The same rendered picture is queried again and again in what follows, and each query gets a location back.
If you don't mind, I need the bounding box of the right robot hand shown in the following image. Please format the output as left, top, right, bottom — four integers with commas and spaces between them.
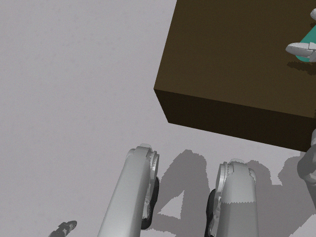
285, 8, 316, 62

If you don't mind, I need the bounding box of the can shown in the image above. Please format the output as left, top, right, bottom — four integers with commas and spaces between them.
296, 25, 316, 62

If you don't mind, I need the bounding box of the right robot foot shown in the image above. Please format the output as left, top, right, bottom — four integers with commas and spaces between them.
204, 189, 216, 237

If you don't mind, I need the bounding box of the left robot foot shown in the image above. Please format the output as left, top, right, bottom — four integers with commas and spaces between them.
141, 177, 159, 230

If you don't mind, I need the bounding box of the right robot arm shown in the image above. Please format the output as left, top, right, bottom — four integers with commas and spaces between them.
297, 129, 316, 209

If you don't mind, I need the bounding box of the left robot hand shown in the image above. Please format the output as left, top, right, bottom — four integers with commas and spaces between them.
48, 221, 77, 237

